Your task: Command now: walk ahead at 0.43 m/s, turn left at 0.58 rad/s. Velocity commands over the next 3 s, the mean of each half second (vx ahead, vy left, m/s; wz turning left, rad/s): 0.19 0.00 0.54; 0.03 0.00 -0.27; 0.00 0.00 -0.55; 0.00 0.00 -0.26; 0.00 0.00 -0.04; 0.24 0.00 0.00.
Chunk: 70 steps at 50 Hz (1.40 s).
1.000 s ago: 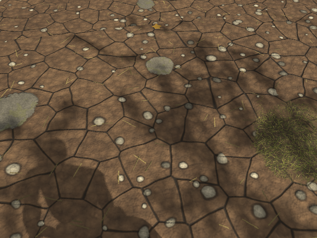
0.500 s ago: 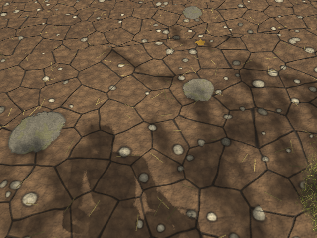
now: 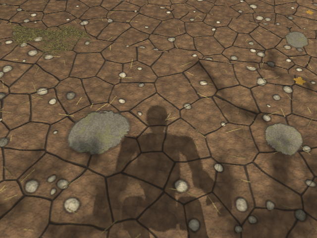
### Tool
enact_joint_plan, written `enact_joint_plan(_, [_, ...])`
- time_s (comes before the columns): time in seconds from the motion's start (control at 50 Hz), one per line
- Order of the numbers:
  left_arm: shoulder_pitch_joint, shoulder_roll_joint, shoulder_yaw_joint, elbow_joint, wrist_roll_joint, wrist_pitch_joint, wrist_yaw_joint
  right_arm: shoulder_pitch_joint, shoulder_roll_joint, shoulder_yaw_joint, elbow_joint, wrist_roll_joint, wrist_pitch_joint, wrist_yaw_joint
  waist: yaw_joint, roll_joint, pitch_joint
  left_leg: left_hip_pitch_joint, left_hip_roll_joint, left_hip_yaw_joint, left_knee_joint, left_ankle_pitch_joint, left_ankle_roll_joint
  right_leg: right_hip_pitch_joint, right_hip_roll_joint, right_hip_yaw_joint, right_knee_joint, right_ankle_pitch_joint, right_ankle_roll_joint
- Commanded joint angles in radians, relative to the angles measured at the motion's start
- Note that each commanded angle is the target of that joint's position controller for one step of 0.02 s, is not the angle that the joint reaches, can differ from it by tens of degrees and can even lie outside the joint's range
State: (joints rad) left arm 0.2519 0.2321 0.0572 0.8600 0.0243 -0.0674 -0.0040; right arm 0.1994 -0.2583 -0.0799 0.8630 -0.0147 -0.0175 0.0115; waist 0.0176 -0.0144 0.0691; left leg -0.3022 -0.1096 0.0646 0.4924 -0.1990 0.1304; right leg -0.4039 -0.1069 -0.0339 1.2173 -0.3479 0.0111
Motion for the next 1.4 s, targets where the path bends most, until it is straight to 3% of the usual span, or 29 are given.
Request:
enact_joint_plan(0.02, [0.065, 0.095, 0.02, -0.058, 0.023, 0.021, -0.001, 0.04, -0.111, -0.02, -0.05, 0.019, -0.034, -0.012, 0.022, 0.013, -0.076, 0.168, 0.266, -0.305, -0.231, 0.56, 0.149, -0.151, -0.026, 0.043, -0.047, 0.029, 0.024])
enact_joint_plan(0.08, [0.028, 0.08, 0.015, -0.082, 0.017, 0.046, 0.0, 0.096, -0.153, -0.028, -0.042, 0.016, -0.043, -0.01, 0.02, 0.029, -0.089, 0.153, 0.226, -0.243, -0.188, 0.813, 0.125, -0.167, 0.002, 0.021, -0.123, 0.084, 0.047])
enact_joint_plan(0.28, [-0.228, 0.116, -0.006, -0.193, -0.004, 0.049, 0.01, 0.231, -0.168, -0.029, -0.057, 0.004, 0.006, -0.036, -0.086, 0.093, -0.086, 0.343, 0.226, -0.362, -0.061, 0.855, 0.06, -0.263, 0.087, 0.051, -0.43, 0.2, 0.02])
enact_joint_plan(0.34, [-0.181, 0.142, -0.006, -0.19, -0.01, 0.036, 0.018, 0.192, -0.181, -0.034, -0.081, -0.005, 0.016, -0.041, -0.062, 0.103, -0.083, 0.325, 0.217, -0.415, 0.019, 0.852, 0.036, -0.141, 0.119, 0.073, -0.559, 0.155, -0.011])
enact_joint_plan(0.38, [-0.06, 0.163, 0.0, -0.162, -0.008, 0.023, 0.03, 0.113, -0.195, -0.036, -0.108, 0.005, 0.011, -0.035, 0.011, 0.104, -0.106, 0.239, 0.155, -0.424, 0.126, 0.818, -0.019, 0.091, 0.15, 0.057, -0.743, 0.218, -0.043])
enact_joint_plan(0.4, [0.036, 0.189, 0.007, -0.149, 0.002, 0.008, 0.04, 0.077, -0.176, -0.029, -0.132, 0.022, 0.0, -0.027, 0.064, 0.053, -0.162, 0.139, 0.102, -0.407, 0.277, 0.669, -0.058, 0.296, 0.055, 0.129, -0.826, 0.445, -0.075])
enact_joint_plan(0.42, [0.087, 0.251, 0.012, -0.162, -0.001, 0.008, 0.05, 0.137, -0.097, -0.009, -0.16, 0.028, -0.006, -0.029, 0.043, -0.142, -0.282, 0.015, -0.008, -0.261, 0.548, -0.019, -0.088, 0.488, -0.232, 0.357, -0.775, 0.954, -0.151])
enact_joint_plan(0.44, [0.057, 0.267, 0.018, -0.168, -0.022, 0.03, 0.043, 0.28, -0.126, -0.021, -0.15, 0.021, 0.01, -0.037, -0.04, -0.303, -0.394, -0.082, -0.119, -0.191, 0.722, -0.488, -0.105, 0.496, -0.369, 0.636, -0.8, 1.196, -0.318])
enact_joint_plan(0.46, [0.008, 0.183, 0.0, -0.184, -0.035, 0.039, 0.031, 0.299, -0.152, -0.021, -0.091, -0.016, 0.029, -0.042, -0.058, -0.117, -0.306, -0.102, -0.057, -0.248, 0.799, -0.435, -0.109, 0.392, -0.33, 0.585, -0.814, 1.038, -0.325])
enact_joint_plan(0.48, [-0.045, 0.11, -0.021, -0.188, -0.032, 0.041, 0.027, 0.229, -0.145, -0.018, -0.081, -0.025, 0.039, -0.034, -0.05, -0.038, -0.199, -0.103, -0.038, -0.246, 0.778, -0.374, -0.119, 0.284, -0.243, 0.452, -0.838, 0.857, -0.293])
enact_joint_plan(0.52, [-0.114, 0.066, -0.046, -0.178, -0.006, 0.044, 0.026, 0.178, -0.094, 0.002, -0.085, -0.012, 0.063, -0.022, -0.071, -0.082, -0.121, -0.042, 0.012, -0.244, 0.594, -0.301, -0.14, 0.154, -0.116, 0.313, -0.921, 0.532, -0.214])
enact_joint_plan(0.56, [-0.12, 0.111, -0.035, -0.153, 0.002, 0.048, 0.019, 0.192, -0.085, 0.017, -0.072, -0.012, 0.077, -0.015, -0.085, -0.149, -0.114, 0.032, 0.02, -0.139, 0.445, -0.281, -0.153, 0.114, -0.04, 0.251, -0.935, 0.471, -0.184])
enact_joint_plan(0.64, [-0.032, 0.207, 0.007, -0.131, -0.008, 0.07, 0.003, 0.092, -0.099, 0.029, -0.089, -0.002, 0.082, -0.032, -0.03, -0.144, -0.117, 0.007, 0.023, -0.098, 0.281, -0.289, -0.144, 0.174, -0.058, 0.363, -0.95, 0.281, -0.21])
enact_joint_plan(0.72, [-0.048, 0.206, 0.028, -0.14, -0.008, 0.1, -0.008, 0.077, -0.098, 0.035, -0.096, 0.008, 0.061, -0.04, -0.031, -0.148, -0.109, 0.07, 0.021, -0.089, 0.145, -0.224, -0.114, 0.121, -0.047, 0.433, -0.989, 0.082, -0.192])
enact_joint_plan(0.78, [-0.071, 0.186, 0.034, -0.147, -0.022, 0.115, -0.005, 0.145, -0.108, 0.033, -0.081, 0.002, 0.036, -0.056, -0.068, -0.107, -0.101, 0.242, 0.048, -0.115, -0.138, -0.124, -0.06, -0.004, 0.019, 0.415, -0.947, -0.02, -0.098])
enact_joint_plan(0.8, [-0.066, 0.145, 0.026, -0.165, -0.03, 0.111, -0.006, 0.157, -0.177, 0.02, -0.092, -0.015, 0.03, -0.066, -0.061, 0.023, -0.102, 0.294, 0.221, -0.287, -0.25, -0.232, -0.014, -0.097, 0.086, 0.339, -0.817, -0.1, -0.044])
enact_joint_plan(0.82, [-0.1, 0.117, 0.024, -0.191, -0.039, 0.104, -0.005, 0.072, -0.25, 0.0, -0.115, -0.019, 0.032, -0.07, -0.052, 0.255, -0.027, 0.174, 0.427, -0.538, -0.365, -0.283, 0.079, -0.205, 0.26, 0.116, -0.563, -0.129, -0.018])
enact_joint_plan(0.84, [-0.069, 0.178, 0.04, -0.168, -0.002, 0.103, 0.001, 0.009, -0.209, 0.007, -0.13, -0.028, 0.031, -0.067, -0.024, 0.165, -0.003, 0.066, 0.48, -0.483, -0.321, -0.05, 0.128, -0.144, 0.191, 0.11, -0.33, -0.17, -0.014])
enact_joint_plan(0.88, [0.034, 0.172, 0.05, -0.115, -0.001, 0.114, -0.003, -0.073, -0.113, 0.035, -0.157, -0.014, 0.02, -0.065, 0.052, 0.076, -0.038, 0.055, 0.376, -0.293, -0.246, 0.263, 0.092, -0.083, 0.182, 0.104, -0.127, -0.102, -0.012])
enact_joint_plan(0.94, [0.024, 0.152, 0.043, -0.119, 0.0, 0.131, -0.019, -0.032, -0.117, 0.034, -0.16, -0.011, 0.015, -0.065, 0.018, 0.13, -0.065, 0.202, 0.323, -0.165, -0.179, 0.474, 0.075, -0.154, 0.156, 0.06, -0.101, -0.071, 0.019])
enact_joint_plan(1.04, [-0.091, 0.125, 0.023, -0.187, -0.014, 0.144, -0.045, 0.073, -0.168, 0.011, -0.132, -0.013, 0.023, -0.053, -0.063, 0.169, -0.079, 0.322, 0.369, -0.136, -0.123, 0.507, 0.08, -0.109, 0.128, 0.018, -0.349, -0.117, 0.031])
enact_joint_plan(1.16, [-0.054, 0.126, 0.021, -0.21, -0.02, 0.13, -0.035, 0.03, -0.21, -0.011, -0.133, 0.0, 0.026, -0.03, -0.02, 0.182, -0.103, 0.22, 0.373, -0.055, 0.018, 0.478, 0.014, 0.139, 0.159, -0.067, -0.699, 0.0, -0.029])
enact_joint_plan(1.18, [-0.026, 0.138, 0.023, -0.205, -0.008, 0.118, -0.026, 0.041, -0.206, -0.013, -0.126, 0.004, 0.026, -0.03, 0.006, 0.126, -0.115, 0.151, 0.349, -0.015, 0.104, 0.358, -0.039, 0.238, 0.154, -0.025, -0.841, 0.148, -0.043])
enact_joint_plan(1.2, [0.019, 0.234, 0.045, -0.203, 0.008, 0.101, -0.016, 0.064, -0.165, -0.004, -0.144, -0.003, 0.028, -0.028, 0.013, -0.079, -0.143, -0.049, 0.274, 0.059, 0.331, 0.059, -0.11, 0.4, -0.026, 0.241, -0.923, 0.299, -0.087])
enact_joint_plan(1.22, [0.062, 0.38, 0.078, -0.212, -0.009, 0.093, -0.018, 0.01, -0.08, 0.023, -0.219, -0.011, 0.04, -0.035, 0.02, -0.272, -0.119, -0.301, 0.09, 0.052, 0.479, -0.462, -0.162, 0.424, -0.289, 0.576, -0.891, 0.789, -0.256])
enact_joint_plan(1.24, [0.137, 0.344, 0.081, -0.188, -0.026, 0.094, -0.015, -0.034, -0.122, 0.018, -0.214, -0.018, 0.053, -0.044, 0.078, -0.149, -0.155, -0.292, 0.122, -0.077, 0.623, -0.47, -0.163, 0.416, -0.289, 0.535, -0.871, 0.803, -0.345])
enact_joint_plan(1.28, [-0.013, 0.234, 0.047, -0.203, -0.022, 0.106, -0.003, -0.022, -0.138, 0.01, -0.188, 0.005, 0.052, -0.034, -0.003, -0.081, -0.042, -0.295, 0.156, -0.112, 0.617, -0.292, -0.159, 0.306, -0.14, 0.367, -0.893, 0.611, -0.278])
enact_joint_plan(1.3, [-0.065, 0.215, 0.04, -0.217, -0.025, 0.11, 0.003, -0.015, -0.155, 0.003, -0.184, -0.003, 0.048, -0.031, -0.024, -0.099, -0.037, -0.287, 0.157, -0.109, 0.586, -0.234, -0.162, 0.299, -0.089, 0.334, -0.898, 0.583, -0.24])
enact_joint_plan(1.4, [-0.018, 0.233, 0.047, -0.209, -0.024, 0.104, -0.001, 0.005, -0.132, 0.008, -0.182, -0.009, 0.058, -0.018, -0.013, -0.081, -0.102, -0.255, 0.12, -0.097, 0.528, -0.169, -0.183, 0.319, -0.048, 0.341, -0.885, 0.57, -0.238])
